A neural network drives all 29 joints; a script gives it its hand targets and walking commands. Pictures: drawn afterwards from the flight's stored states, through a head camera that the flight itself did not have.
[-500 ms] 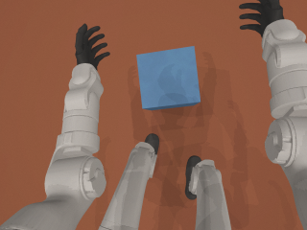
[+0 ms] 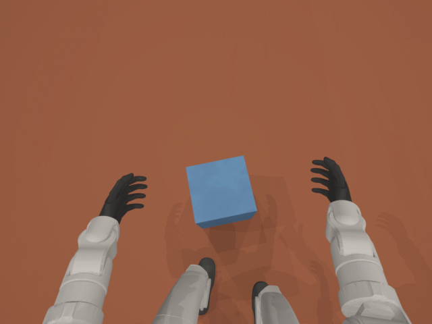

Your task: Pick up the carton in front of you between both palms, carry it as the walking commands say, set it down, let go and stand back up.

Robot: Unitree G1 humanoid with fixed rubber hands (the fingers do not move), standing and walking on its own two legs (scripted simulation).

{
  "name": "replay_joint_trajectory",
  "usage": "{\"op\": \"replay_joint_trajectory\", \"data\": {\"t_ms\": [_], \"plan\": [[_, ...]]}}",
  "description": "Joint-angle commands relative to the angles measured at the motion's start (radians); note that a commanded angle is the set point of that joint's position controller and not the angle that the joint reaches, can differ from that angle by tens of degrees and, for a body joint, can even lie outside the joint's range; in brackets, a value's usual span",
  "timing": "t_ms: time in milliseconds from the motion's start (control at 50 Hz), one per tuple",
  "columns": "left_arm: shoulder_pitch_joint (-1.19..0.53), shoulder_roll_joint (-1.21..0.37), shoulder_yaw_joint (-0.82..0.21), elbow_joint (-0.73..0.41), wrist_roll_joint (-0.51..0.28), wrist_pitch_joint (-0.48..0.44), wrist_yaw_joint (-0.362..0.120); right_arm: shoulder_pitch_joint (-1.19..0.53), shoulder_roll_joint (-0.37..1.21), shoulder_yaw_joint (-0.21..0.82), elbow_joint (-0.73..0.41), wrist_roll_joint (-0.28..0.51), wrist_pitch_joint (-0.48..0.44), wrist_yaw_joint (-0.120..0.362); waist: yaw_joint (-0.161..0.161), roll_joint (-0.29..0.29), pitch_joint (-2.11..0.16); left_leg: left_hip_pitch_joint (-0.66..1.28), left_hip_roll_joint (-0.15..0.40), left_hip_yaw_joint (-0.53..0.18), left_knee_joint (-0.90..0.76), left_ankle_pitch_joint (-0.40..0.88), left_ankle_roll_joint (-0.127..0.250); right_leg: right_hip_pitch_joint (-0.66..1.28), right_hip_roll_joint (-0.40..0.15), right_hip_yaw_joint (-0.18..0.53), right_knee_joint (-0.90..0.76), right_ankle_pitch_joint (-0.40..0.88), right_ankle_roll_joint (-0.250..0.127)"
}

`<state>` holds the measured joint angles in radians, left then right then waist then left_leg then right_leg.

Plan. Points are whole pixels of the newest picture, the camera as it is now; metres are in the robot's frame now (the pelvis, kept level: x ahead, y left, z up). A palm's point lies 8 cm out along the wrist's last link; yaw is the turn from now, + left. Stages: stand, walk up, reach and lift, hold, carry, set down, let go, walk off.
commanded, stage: let go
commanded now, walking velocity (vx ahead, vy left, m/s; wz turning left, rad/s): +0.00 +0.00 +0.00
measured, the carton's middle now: (221, 195) +0.44 +0.08 -0.60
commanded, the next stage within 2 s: stand in 0.96 s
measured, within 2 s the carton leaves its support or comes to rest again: neither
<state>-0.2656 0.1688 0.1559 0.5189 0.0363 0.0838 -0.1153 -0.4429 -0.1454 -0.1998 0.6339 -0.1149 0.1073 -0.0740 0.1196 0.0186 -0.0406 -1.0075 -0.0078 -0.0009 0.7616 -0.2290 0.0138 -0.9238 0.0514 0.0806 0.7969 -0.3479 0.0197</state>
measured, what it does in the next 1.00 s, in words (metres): stands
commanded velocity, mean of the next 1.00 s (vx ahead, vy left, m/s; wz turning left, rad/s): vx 0.00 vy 0.00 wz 0.00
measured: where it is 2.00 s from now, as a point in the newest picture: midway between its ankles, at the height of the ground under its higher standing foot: (231, 308)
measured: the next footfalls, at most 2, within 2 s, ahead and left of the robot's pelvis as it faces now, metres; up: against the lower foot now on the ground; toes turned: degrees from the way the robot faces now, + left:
none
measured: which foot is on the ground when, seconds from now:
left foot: down 0.00-1.00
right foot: down 0.00-1.00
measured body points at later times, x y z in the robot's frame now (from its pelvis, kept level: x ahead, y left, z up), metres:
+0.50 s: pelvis +0.06 -0.02 +0.05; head +0.10 -0.03 +0.49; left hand +0.22 +0.22 -0.03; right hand +0.26 -0.24 -0.04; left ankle +0.06 +0.11 -0.69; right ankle +0.00 -0.13 -0.69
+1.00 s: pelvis +0.04 -0.01 +0.04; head +0.04 -0.01 +0.49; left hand +0.20 +0.24 -0.03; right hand +0.23 -0.24 -0.03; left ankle +0.06 +0.11 -0.69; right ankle +0.00 -0.13 -0.69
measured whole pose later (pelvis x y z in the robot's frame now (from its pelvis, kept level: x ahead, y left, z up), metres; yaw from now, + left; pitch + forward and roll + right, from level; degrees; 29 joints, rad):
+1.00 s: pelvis +0.04 -0.01 +0.04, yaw +3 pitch -5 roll +1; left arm 0.22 0.25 0.04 0.38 0.02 0.23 -0.02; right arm 0.21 -0.20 -0.03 0.48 0.00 0.10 0.02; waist 0.01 -0.02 0.09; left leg -0.17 -0.04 -0.05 0.49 -0.24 0.00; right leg -0.05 0.01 0.04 0.49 -0.35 -0.01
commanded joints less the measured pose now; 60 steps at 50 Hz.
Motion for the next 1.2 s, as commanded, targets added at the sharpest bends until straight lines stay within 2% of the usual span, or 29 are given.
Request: {"op": "replay_joint_trajectory", "data": {"t_ms": [0, 100, 160, 300, 400, 500, 580, 640, 660, 700, 840, 940, 960, 1000, 1060, 1100, 1180], "plan": [[0.190, 0.076, -0.067, -0.131, -0.037, -0.051, 0.019, 0.089, -0.106, 0.005, -0.106, 0.025, -0.069, 0.018, 0.001, 0.000, -0.473, 0.809, 0.006, -0.041, -0.082, 0.327, -0.051, 0.141, 0.029, -0.084, -0.163, 0.085, -0.006], [0.332, 0.088, -0.121, -0.230, -0.067, -0.076, 0.049, 0.252, -0.122, 0.034, -0.140, 0.057, -0.106, 0.043, -0.014, 0.032, -0.409, 0.966, 0.012, -0.073, -0.125, 0.499, -0.057, 0.238, 0.023, -0.069, -0.230, 0.145, -0.026], [0.387, 0.102, -0.129, -0.249, -0.074, -0.076, 0.056, 0.338, -0.125, 0.048, -0.147, 0.064, -0.116, 0.052, -0.036, 0.024, -0.334, 0.986, 0.005, -0.072, -0.161, 0.511, -0.058, 0.311, 0.012, -0.059, -0.279, 0.177, -0.026], [0.485, 0.125, -0.125, -0.221, -0.080, -0.060, 0.046, 0.522, -0.120, 0.090, -0.184, 0.080, -0.104, 0.071, -0.087, -0.049, -0.158, 0.982, -0.026, -0.036, -0.261, 0.427, -0.046, 0.530, -0.013, -0.042, -0.379, 0.304, -0.005], [0.487, 0.142, -0.102, -0.180, -0.067, -0.043, 0.042, 0.580, -0.124, 0.120, -0.250, 0.094, -0.083, 0.096, -0.099, -0.102, -0.075, 0.968, -0.048, -0.012, -0.312, 0.342, -0.032, 0.652, -0.023, -0.037, -0.415, 0.385, 0.013], [0.494, 0.159, -0.084, -0.170, -0.045, -0.025, 0.046, 0.622, -0.135, 0.144, -0.295, 0.118, -0.058, 0.118, -0.094, -0.073, -0.029, 0.993, -0.062, 0.001, -0.327, 0.315, -0.027, 0.714, -0.032, -0.030, -0.430, 0.431, 0.020], [0.485, 0.162, -0.074, -0.171, -0.027, -0.001, 0.049, 0.627, -0.133, 0.158, -0.298, 0.134, -0.035, 0.131, -0.092, -0.027, 0.039, 1.013, -0.066, 0.010, -0.332, 0.264, -0.028, 0.696, -0.044, -0.029, -0.452, 0.372, 0.016], [0.475, 0.160, -0.068, -0.176, -0.015, 0.017, 0.049, 0.616, -0.132, 0.160, -0.299, 0.135, -0.020, 0.136, -0.093, -0.019, 0.078, 1.036, -0.064, 0.013, -0.329, 0.228, -0.029, 0.669, -0.053, -0.029, -0.467, 0.315, 0.010], [0.447, 0.202, -0.063, -0.216, 0.010, 0.065, 0.069, 0.660, -0.129, 0.151, -0.247, 0.143, -0.047, 0.117, -0.110, -0.011, 0.040, 0.979, -0.083, 0.018, -0.304, 0.183, -0.033, 0.723, -0.055, -0.024, -0.433, 0.403, 0.012], [0.444, 0.197, -0.067, -0.227, 0.007, 0.084, 0.080, 0.657, -0.140, 0.155, -0.250, 0.140, -0.049, 0.105, -0.107, -0.042, 0.043, 0.956, -0.084, 0.015, -0.299, 0.156, -0.031, 0.734, -0.057, -0.024, -0.414, 0.425, 0.015], [0.437, 0.176, -0.084, -0.228, -0.014, 0.119, 0.090, 0.615, -0.153, 0.145, -0.265, 0.114, -0.035, 0.094, -0.112, -0.084, 0.077, 0.965, -0.072, 0.002, -0.294, 0.148, -0.031, 0.706, -0.047, -0.039, -0.412, 0.339, 0.005], [0.429, 0.170, -0.091, -0.231, -0.018, 0.137, 0.095, 0.637, -0.156, 0.129, -0.233, 0.107, -0.015, 0.097, -0.120, -0.064, 0.096, 0.987, -0.061, -0.004, -0.306, 0.147, -0.033, 0.693, -0.040, -0.053, -0.420, 0.271, -0.004], [0.408, 0.260, -0.069, -0.097, -0.002, 0.057, 0.132, 0.637, -0.280, 0.111, -0.111, 0.062, -0.044, 0.069, -0.109, -0.167, 0.105, 0.835, 0.026, -0.059, -0.280, 0.081, -0.034, 0.619, -0.071, -0.001, -0.418, 0.047, 0.004], [0.426, 0.270, -0.070, -0.065, 0.002, -0.003, 0.139, 0.641, -0.294, 0.103, -0.086, 0.053, -0.072, 0.060, -0.124, -0.063, 0.105, 0.801, 0.039, -0.082, -0.318, -0.081, -0.015, 0.629, -0.086, 0.031, -0.417, -0.095, -0.022], [0.435, 0.251, -0.076, -0.034, 0.009, -0.048, 0.128, 0.601, -0.285, 0.114, -0.064, 0.055, -0.099, 0.064, -0.122, 0.020, 0.071, 0.750, 0.058, -0.127, -0.363, -0.163, 0.001, 0.672, -0.074, 0.030, -0.381, -0.058, -0.025], [0.440, 0.254, -0.074, 0.000, 0.008, -0.064, 0.125, 0.577, -0.289, 0.111, -0.046, 0.063, -0.109, 0.063, -0.114, 0.040, 0.043, 0.746, 0.076, -0.145, -0.371, -0.112, 0.009, 0.712, -0.075, 0.025, -0.353, 0.023, -0.025], [0.453, 0.275, -0.077, 0.055, 0.007, -0.082, 0.129, 0.579, -0.302, 0.111, -0.007, 0.070, -0.116, 0.062, -0.115, 0.028, -0.009, 0.800, 0.084, -0.143, -0.335, 0.087, 0.013, 0.749, -0.086, 0.026, -0.353, 0.134, -0.020]]}}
